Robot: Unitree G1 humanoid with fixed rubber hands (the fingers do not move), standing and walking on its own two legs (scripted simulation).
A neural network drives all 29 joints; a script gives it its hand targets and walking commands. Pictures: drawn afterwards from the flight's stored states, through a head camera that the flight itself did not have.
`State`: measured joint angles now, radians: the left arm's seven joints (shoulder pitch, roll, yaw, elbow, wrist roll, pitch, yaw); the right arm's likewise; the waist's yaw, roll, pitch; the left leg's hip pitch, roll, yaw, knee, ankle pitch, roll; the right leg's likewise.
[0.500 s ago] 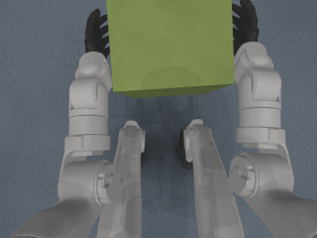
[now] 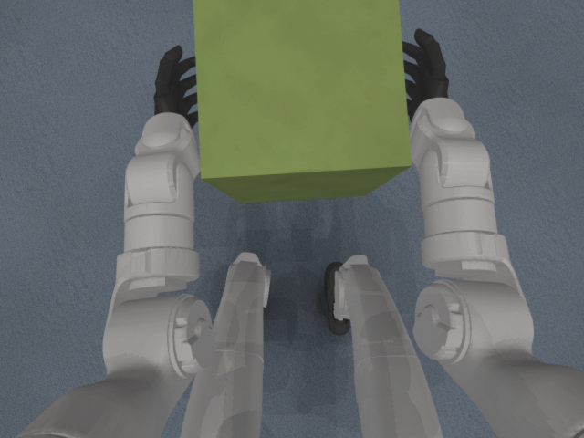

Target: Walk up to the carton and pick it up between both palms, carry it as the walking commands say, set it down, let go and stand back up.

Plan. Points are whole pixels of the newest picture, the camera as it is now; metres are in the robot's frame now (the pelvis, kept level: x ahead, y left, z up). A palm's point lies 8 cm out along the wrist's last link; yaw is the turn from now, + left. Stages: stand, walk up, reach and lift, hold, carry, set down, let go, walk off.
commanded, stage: reach and lift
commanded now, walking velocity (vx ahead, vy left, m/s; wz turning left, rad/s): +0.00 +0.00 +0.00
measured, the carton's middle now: (299, 116) +0.48 +0.03 -0.09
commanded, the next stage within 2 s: none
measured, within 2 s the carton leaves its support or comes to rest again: neither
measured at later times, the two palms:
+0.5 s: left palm (173, 92) +0.44 +0.16 +0.05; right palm (490, 90) +0.45 -0.14 +0.06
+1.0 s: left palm (125, 81) +0.41 +0.16 +0.13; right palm (545, 66) +0.43 -0.14 +0.14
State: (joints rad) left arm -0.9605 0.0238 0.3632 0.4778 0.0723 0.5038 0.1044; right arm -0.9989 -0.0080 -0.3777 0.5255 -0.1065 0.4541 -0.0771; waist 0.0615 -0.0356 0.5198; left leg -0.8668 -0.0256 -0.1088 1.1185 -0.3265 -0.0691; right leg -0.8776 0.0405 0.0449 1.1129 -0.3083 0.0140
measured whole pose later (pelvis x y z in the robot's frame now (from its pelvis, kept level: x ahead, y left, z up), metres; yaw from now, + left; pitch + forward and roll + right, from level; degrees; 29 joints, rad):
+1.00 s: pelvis +0.13 -0.01 +0.09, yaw +0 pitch -5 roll +0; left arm -0.31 -0.12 0.28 0.40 0.17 0.68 0.03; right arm -0.29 0.14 -0.23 0.38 -0.16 0.65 -0.08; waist 0.06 -0.03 -0.04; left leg -0.16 0.01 -0.10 0.53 -0.28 -0.05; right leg -0.19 0.03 0.05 0.57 -0.29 -0.01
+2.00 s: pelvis +0.13 +0.01 +0.10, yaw -1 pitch -9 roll +0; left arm -0.23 -0.14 0.19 0.28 0.19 0.75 0.04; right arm -0.18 0.14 -0.23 0.20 -0.19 0.75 -0.02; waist 0.01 0.00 0.00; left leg -0.04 0.00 -0.08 0.44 -0.25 -0.03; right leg -0.06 0.01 0.08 0.46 -0.25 0.01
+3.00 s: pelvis +0.11 +0.02 +0.09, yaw -2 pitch -9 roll +0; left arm -0.30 -0.16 0.23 0.35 0.22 0.73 0.04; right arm -0.26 0.14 -0.29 0.26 -0.22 0.73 0.01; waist 0.01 0.00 0.02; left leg -0.12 -0.02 -0.06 0.54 -0.27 -0.01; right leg -0.14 0.00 0.10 0.55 -0.26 0.03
